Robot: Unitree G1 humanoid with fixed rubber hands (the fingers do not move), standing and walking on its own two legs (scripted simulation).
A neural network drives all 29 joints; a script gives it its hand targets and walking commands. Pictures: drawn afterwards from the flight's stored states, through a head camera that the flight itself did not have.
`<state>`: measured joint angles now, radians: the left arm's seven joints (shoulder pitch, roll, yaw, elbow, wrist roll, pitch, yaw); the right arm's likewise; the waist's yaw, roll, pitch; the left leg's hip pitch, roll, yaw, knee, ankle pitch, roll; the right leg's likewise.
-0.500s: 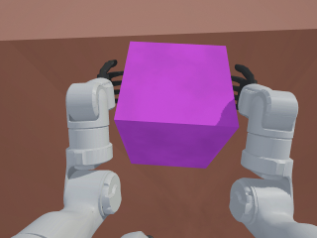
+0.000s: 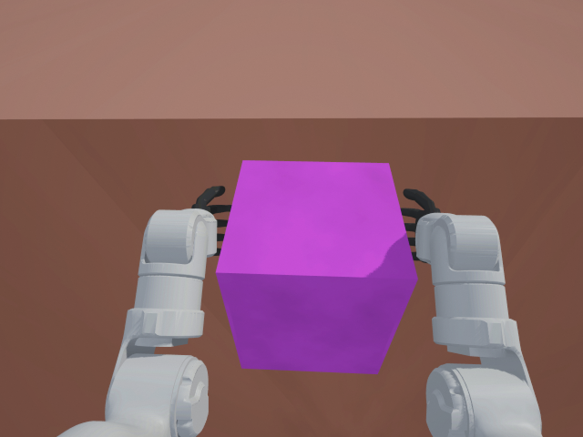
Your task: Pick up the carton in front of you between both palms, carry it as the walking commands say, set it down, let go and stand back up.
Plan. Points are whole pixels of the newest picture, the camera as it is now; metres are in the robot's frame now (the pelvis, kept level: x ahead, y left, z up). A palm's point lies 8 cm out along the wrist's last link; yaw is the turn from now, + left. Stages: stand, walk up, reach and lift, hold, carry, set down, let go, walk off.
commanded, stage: carry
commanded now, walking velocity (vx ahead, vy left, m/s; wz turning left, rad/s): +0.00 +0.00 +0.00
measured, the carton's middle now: (312, 270) +0.34 +0.00 +0.04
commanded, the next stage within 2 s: none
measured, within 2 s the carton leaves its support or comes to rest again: neither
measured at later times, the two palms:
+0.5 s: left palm (196, 233) +0.33 +0.15 +0.13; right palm (430, 239) +0.33 -0.14 +0.14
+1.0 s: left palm (193, 239) +0.32 +0.16 +0.13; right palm (431, 246) +0.32 -0.14 +0.13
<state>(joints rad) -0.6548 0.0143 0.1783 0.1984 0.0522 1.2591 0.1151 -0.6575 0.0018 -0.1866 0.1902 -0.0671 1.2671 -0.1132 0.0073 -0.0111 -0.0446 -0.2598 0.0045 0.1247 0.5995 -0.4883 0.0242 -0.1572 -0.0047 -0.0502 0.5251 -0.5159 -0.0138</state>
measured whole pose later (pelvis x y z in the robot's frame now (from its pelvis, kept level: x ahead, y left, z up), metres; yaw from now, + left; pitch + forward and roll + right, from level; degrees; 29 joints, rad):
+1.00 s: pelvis -0.02 +0.01 +0.00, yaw +0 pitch -1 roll +0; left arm -0.66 0.01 0.19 0.23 0.07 1.25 0.11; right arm -0.66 0.00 -0.19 0.23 -0.07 1.25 -0.11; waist 0.00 -0.01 -0.06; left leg -0.25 0.00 0.14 0.56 -0.44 0.04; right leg -0.15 -0.02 -0.06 0.49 -0.47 0.00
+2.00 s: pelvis -0.03 +0.01 +0.00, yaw +0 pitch -1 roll +0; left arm -0.66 0.00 0.19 0.22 0.07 1.26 0.11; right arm -0.66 0.00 -0.19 0.22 -0.07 1.25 -0.11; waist 0.00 -0.01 -0.05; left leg -0.25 0.00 0.14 0.55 -0.43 0.04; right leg -0.15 -0.02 -0.06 0.48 -0.45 0.01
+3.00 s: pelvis +0.42 -0.03 +0.06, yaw +3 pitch +4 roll +1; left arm -0.91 -0.01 0.27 0.04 0.02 1.32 0.19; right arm -0.86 0.03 -0.36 -0.04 -0.14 1.34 -0.09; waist 0.14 -0.03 0.08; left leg -0.74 0.01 0.10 0.84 -0.39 0.07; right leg -0.15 0.03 -0.14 0.46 -0.53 -0.08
